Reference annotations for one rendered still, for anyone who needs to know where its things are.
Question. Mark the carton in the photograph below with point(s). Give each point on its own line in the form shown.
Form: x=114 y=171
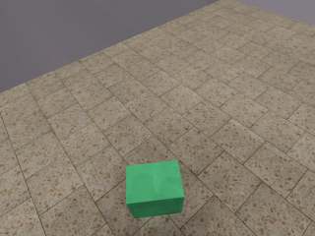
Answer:
x=154 y=189

